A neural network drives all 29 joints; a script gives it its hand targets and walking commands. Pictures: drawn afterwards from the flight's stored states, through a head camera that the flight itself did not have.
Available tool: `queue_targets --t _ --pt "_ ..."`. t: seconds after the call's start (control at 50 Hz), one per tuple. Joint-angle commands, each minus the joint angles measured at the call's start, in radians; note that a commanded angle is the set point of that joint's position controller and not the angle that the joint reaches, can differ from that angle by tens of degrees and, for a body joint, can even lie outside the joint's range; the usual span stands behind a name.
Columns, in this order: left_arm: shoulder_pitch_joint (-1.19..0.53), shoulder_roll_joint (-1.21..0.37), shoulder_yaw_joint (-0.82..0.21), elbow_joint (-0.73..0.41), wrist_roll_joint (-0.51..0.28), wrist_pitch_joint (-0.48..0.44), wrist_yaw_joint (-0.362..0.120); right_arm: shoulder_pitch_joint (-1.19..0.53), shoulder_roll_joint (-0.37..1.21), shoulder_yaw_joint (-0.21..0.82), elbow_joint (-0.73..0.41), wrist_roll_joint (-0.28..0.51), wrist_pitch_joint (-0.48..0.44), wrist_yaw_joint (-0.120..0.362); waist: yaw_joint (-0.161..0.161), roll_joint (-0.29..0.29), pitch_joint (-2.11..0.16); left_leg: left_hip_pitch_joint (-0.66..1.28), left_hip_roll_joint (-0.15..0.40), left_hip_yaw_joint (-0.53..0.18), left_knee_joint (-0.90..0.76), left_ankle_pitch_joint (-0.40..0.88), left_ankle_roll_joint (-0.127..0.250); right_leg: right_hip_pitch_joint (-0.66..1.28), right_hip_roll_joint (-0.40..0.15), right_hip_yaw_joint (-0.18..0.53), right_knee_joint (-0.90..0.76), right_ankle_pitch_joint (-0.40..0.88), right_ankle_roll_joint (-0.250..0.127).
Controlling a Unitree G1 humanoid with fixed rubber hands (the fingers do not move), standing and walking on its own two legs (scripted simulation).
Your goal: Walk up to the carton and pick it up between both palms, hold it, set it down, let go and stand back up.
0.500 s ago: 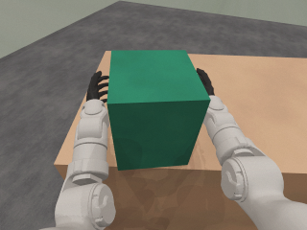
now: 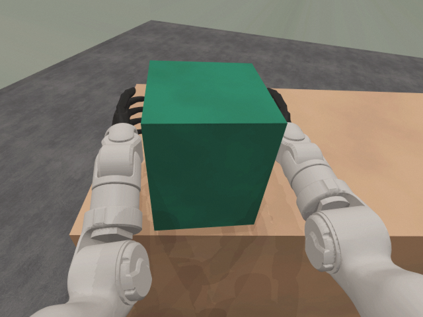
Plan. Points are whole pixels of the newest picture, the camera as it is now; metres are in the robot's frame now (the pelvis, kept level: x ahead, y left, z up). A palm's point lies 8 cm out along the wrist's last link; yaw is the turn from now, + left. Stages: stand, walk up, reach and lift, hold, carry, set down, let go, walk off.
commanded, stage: reach and lift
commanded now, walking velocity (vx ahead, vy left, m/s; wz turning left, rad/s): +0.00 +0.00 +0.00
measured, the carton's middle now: (203, 145) +0.40 +0.04 +0.16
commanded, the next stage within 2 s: hold in 1.86 s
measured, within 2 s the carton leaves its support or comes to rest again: neither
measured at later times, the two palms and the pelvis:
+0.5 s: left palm (124, 109) +0.39 +0.17 +0.25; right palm (291, 115) +0.40 -0.12 +0.24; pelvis +0.01 +0.01 +0.00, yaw +1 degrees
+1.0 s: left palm (125, 93) +0.38 +0.16 +0.28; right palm (304, 104) +0.39 -0.13 +0.27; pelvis +0.00 +0.01 +0.00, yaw +0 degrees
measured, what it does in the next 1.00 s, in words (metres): stands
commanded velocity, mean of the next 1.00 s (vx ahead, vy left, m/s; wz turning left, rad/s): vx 0.00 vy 0.00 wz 0.00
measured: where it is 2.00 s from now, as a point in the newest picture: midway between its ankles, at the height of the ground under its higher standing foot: outside the picture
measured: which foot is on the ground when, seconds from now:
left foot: down 0.00-1.00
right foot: down 0.00-1.00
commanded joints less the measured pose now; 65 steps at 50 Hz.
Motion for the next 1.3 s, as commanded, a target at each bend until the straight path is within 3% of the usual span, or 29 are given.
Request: queue_targets --t 0.0,0.02,0.06,0.08,0.16,0.18,0.2,0.24,0.34,0.38,0.4,0.42,0.44,0.48,0.52,0.56,0.6,0.66,0.7,0.74,0.8,0.88,0.92,0.96,1.06,1.12,1.14,1.24,1.28 --pt "-0.665 -0.522 -0.372 -0.147 -0.114 -0.039 -0.136 -0.702 0.52 0.185 -0.248 0.061 -0.017 0.111 -0.025 0.049 -0.415 0.327 -0.05 -0.006 0.046 0.221 0.01 -0.055 0.029 -0.011 -0.048 0.154 0.057" --pt "-0.647 -0.533 -0.395 -0.152 -0.125 -0.029 -0.137 -0.714 0.518 0.199 -0.291 0.082 -0.017 0.103 -0.039 0.064 -0.453 0.346 -0.053 -0.012 0.064 0.268 0.002 -0.036 0.031 -0.009 -0.04 0.22 0.058" --pt "-0.624 -0.525 -0.383 -0.128 -0.12 -0.009 -0.141 -0.753 0.511 0.225 -0.335 0.106 0.0 0.089 -0.029 0.054 -0.425 0.337 -0.059 -0.018 0.063 0.24 0.006 -0.039 0.035 -0.009 -0.044 0.195 0.061" --pt "-0.647 -0.525 -0.396 -0.129 -0.13 -0.005 -0.149 -0.74 0.52 0.209 -0.331 0.101 0.013 0.079 -0.059 0.049 -0.395 0.314 -0.061 -0.02 0.053 0.203 0.007 -0.037 0.031 -0.01 -0.05 0.175 0.067" --pt "-0.644 -0.521 -0.376 -0.161 -0.12 0.014 -0.154 -0.738 0.521 0.231 -0.352 0.121 0.039 0.075 -0.043 0.047 -0.423 0.349 -0.056 -0.029 0.059 0.248 0.004 -0.03 0.043 -0.017 -0.044 0.184 0.059" --pt "-0.638 -0.517 -0.388 -0.143 -0.125 0.025 -0.163 -0.706 0.514 0.215 -0.334 0.122 0.055 0.068 -0.082 0.043 -0.377 0.339 -0.056 -0.03 0.056 0.223 0.004 -0.03 0.04 -0.012 -0.051 0.177 0.062" --pt "-0.632 -0.499 -0.372 -0.141 -0.121 0.031 -0.173 -0.701 0.525 0.221 -0.34 0.124 0.066 0.059 -0.077 0.022 -0.353 0.314 -0.063 -0.025 0.049 0.208 0.012 -0.01 0.035 -0.007 -0.053 0.192 0.069" --pt "-0.615 -0.501 -0.369 -0.134 -0.112 0.043 -0.181 -0.745 0.524 0.254 -0.391 0.156 0.069 0.051 -0.049 0.053 -0.385 0.293 -0.071 -0.022 0.054 0.218 0.008 0.022 0.032 -0.001 -0.035 0.227 0.073" --pt "-0.655 -0.496 -0.393 -0.223 -0.117 0.058 -0.188 -0.689 0.543 0.287 -0.399 0.198 0.115 0.028 -0.087 0.052 -0.367 0.307 -0.073 -0.028 0.055 0.236 -0.001 0.033 0.039 -0.004 -0.033 0.241 0.081" --pt "-0.647 -0.497 -0.403 -0.235 -0.123 0.074 -0.196 -0.709 0.553 0.305 -0.458 0.215 0.121 0.018 -0.084 0.054 -0.381 0.298 -0.078 -0.027 0.061 0.242 0.0 0.052 0.037 0.001 -0.03 0.267 0.085" --pt "-0.643 -0.513 -0.443 -0.265 -0.146 0.077 -0.2 -0.715 0.568 0.321 -0.518 0.231 0.12 0.007 -0.108 0.062 -0.425 0.31 -0.082 -0.031 0.081 0.286 -0.008 0.071 0.041 0.002 -0.02 0.33 0.089" --pt "-0.643 -0.515 -0.436 -0.252 -0.143 0.081 -0.197 -0.751 0.551 0.337 -0.533 0.243 0.128 0.005 -0.085 0.083 -0.414 0.312 -0.081 -0.035 0.079 0.278 -0.014 0.043 0.044 -0.001 -0.024 0.298 0.082" --pt "-0.645 -0.507 -0.426 -0.222 -0.14 0.088 -0.203 -0.733 0.564 0.333 -0.52 0.242 0.145 -0.004 -0.105 0.053 -0.362 0.298 -0.081 -0.034 0.071 0.243 -0.006 0.047 0.043 0.0 -0.037 0.271 0.087" --pt "-0.634 -0.491 -0.387 -0.194 -0.117 0.097 -0.213 -0.718 0.557 0.324 -0.485 0.237 0.169 -0.006 -0.084 0.033 -0.3 0.26 -0.074 -0.032 0.04 0.18 0.006 0.032 0.042 0.001 -0.042 0.206 0.084" --pt "-0.685 -0.508 -0.424 -0.217 -0.15 0.1 -0.212 -0.753 0.572 0.321 -0.529 0.244 0.174 -0.006 -0.098 0.046 -0.364 0.265 -0.072 -0.033 0.046 0.164 0.0 0.022 0.044 0.006 -0.046 0.174 0.075" --pt "-0.67 -0.518 -0.435 -0.228 -0.169 0.109 -0.211 -0.787 0.584 0.362 -0.606 0.271 0.183 -0.018 -0.095 0.043 -0.426 0.289 -0.078 -0.036 0.071 0.224 0.0 0.048 0.048 0.012 -0.035 0.256 0.081" --pt "-0.685 -0.517 -0.419 -0.182 -0.152 0.113 -0.213 -0.76 0.578 0.33 -0.538 0.261 0.209 -0.023 -0.108 0.05 -0.348 0.259 -0.076 -0.036 0.051 0.152 0.002 0.01 0.046 0.012 -0.048 0.175 0.079" --pt "-0.699 -0.525 -0.436 -0.225 -0.174 0.121 -0.215 -0.771 0.587 0.344 -0.573 0.281 0.225 -0.025 -0.111 0.052 -0.399 0.276 -0.07 -0.043 0.063 0.192 -0.004 0.029 0.054 0.012 -0.036 0.211 0.074" --pt "-0.724 -0.521 -0.45 -0.234 -0.175 0.128 -0.216 -0.75 0.567 0.328 -0.549 0.287 0.246 -0.032 -0.14 0.079 -0.384 0.278 -0.073 -0.044 0.062 0.187 -0.02 0.015 0.052 0.016 -0.038 0.204 0.074" --pt "-0.716 -0.501 -0.401 -0.163 -0.151 0.144 -0.219 -0.753 0.548 0.306 -0.491 0.278 0.268 -0.026 -0.117 0.081 -0.311 0.225 -0.069 -0.039 0.032 0.093 -0.01 -0.014 0.045 0.021 -0.049 0.107 0.067" --pt "-0.732 -0.508 -0.436 -0.245 -0.191 0.14 -0.222 -0.784 0.592 0.362 -0.6 0.323 0.269 -0.036 -0.125 0.055 -0.44 0.277 -0.073 -0.044 0.078 0.221 -0.017 0.042 0.06 0.022 -0.025 0.261 0.075" --pt "-0.747 -0.5 -0.413 -0.215 -0.18 0.155 -0.228 -0.796 0.584 0.352 -0.578 0.332 0.294 -0.041 -0.116 0.07 -0.377 0.231 -0.074 -0.043 0.05 0.139 -0.009 0.015 0.054 0.026 -0.039 0.169 0.072" --pt "-0.753 -0.496 -0.421 -0.213 -0.187 0.158 -0.229 -0.787 0.59 0.354 -0.579 0.34 0.302 -0.043 -0.129 0.071 -0.389 0.237 -0.076 -0.041 0.062 0.163 -0.012 0.017 0.054 0.032 -0.036 0.203 0.075" --pt "-0.725 -0.486 -0.396 -0.16 -0.177 0.167 -0.234 -0.783 0.58 0.355 -0.559 0.347 0.317 -0.047 -0.118 0.053 -0.35 0.231 -0.075 -0.04 0.057 0.148 -0.007 0.011 0.056 0.038 -0.044 0.188 0.073" --pt "-0.812 -0.502 -0.415 -0.213 -0.214 0.162 -0.228 -0.863 0.604 0.375 -0.626 0.383 0.325 -0.048 -0.114 0.051 -0.435 0.235 -0.072 -0.05 0.067 0.177 -0.008 0.023 0.062 0.037 -0.038 0.21 0.075" --pt "-0.816 -0.505 -0.404 -0.176 -0.21 0.174 -0.222 -0.864 0.586 0.349 -0.579 0.38 0.342 -0.047 -0.114 0.069 -0.395 0.211 -0.065 -0.05 0.053 0.121 -0.009 -0.022 0.062 0.038 -0.046 0.136 0.066" --pt "-0.831 -0.506 -0.403 -0.174 -0.21 0.173 -0.224 -0.825 0.586 0.332 -0.542 0.376 0.351 -0.048 -0.132 0.081 -0.375 0.208 -0.065 -0.048 0.05 0.109 -0.013 -0.025 0.057 0.044 -0.044 0.141 0.067" --pt "-0.84 -0.484 -0.365 -0.117 -0.198 0.181 -0.235 -0.854 0.564 0.315 -0.503 0.378 0.366 -0.04 -0.119 0.082 -0.375 0.172 -0.062 -0.046 0.032 0.049 -0.011 -0.018 0.054 0.051 -0.046 0.103 0.062" --pt "-0.828 -0.484 -0.355 -0.116 -0.194 0.184 -0.235 -0.866 0.567 0.318 -0.527 0.383 0.362 -0.044 -0.111 0.085 -0.397 0.189 -0.065 -0.045 0.05 0.112 -0.013 -0.002 0.056 0.052 -0.04 0.163 0.062"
